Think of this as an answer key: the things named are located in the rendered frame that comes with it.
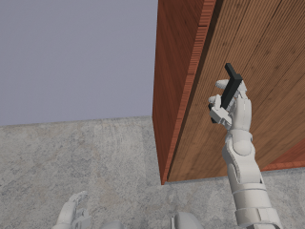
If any robot right hand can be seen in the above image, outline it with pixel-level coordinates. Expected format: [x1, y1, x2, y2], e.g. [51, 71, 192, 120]
[208, 79, 252, 133]

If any wardrobe door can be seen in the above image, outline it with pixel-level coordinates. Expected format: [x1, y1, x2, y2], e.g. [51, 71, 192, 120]
[270, 138, 305, 164]
[167, 0, 305, 182]

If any handle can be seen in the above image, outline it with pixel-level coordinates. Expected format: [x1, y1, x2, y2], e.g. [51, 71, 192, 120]
[208, 63, 243, 124]

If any robot left hand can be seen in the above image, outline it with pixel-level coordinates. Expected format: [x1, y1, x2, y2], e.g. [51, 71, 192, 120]
[55, 191, 92, 229]

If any robot right forearm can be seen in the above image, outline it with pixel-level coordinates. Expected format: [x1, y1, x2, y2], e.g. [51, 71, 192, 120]
[221, 129, 283, 229]

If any right robot thigh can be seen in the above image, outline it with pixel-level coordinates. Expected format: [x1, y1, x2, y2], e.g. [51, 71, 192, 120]
[171, 212, 204, 229]

